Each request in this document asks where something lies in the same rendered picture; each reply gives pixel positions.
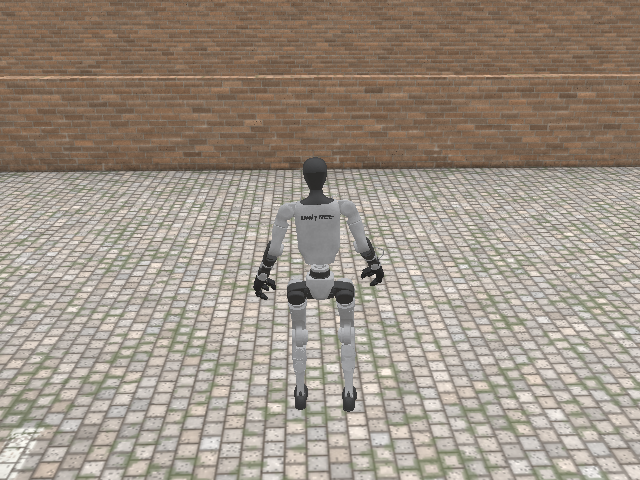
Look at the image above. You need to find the robot shin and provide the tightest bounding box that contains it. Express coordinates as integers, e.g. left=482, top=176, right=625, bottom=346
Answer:
left=341, top=327, right=356, bottom=398
left=292, top=329, right=307, bottom=396

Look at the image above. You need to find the robot left upper arm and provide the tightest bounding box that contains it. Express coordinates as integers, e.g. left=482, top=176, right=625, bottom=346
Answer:
left=268, top=202, right=296, bottom=257

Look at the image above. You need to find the robot right upper arm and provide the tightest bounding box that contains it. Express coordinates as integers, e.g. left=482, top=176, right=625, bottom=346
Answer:
left=337, top=200, right=370, bottom=253

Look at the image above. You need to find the robot left forearm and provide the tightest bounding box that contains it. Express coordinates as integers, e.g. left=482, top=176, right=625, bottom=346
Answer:
left=257, top=241, right=277, bottom=281

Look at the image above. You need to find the robot left shin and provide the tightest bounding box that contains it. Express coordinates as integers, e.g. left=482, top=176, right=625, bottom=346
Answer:
left=292, top=329, right=307, bottom=396

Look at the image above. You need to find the left robot hand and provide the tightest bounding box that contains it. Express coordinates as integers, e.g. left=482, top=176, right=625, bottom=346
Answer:
left=253, top=275, right=276, bottom=300

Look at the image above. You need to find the robot right shin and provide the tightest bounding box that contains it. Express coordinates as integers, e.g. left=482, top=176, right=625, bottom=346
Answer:
left=341, top=327, right=356, bottom=398

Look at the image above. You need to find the right robot hand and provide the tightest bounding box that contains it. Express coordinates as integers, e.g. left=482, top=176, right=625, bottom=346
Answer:
left=361, top=266, right=384, bottom=286

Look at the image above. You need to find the robot right forearm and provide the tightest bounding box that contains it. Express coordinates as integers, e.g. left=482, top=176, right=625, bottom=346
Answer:
left=360, top=237, right=381, bottom=270

